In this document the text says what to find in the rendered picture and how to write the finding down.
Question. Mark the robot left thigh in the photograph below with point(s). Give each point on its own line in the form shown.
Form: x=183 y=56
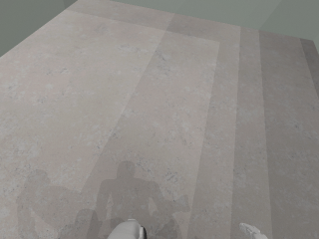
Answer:
x=128 y=230

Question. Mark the robot right hand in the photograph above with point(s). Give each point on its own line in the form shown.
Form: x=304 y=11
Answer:
x=251 y=231

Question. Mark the robot left shin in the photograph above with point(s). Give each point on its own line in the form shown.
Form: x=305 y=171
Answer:
x=132 y=220

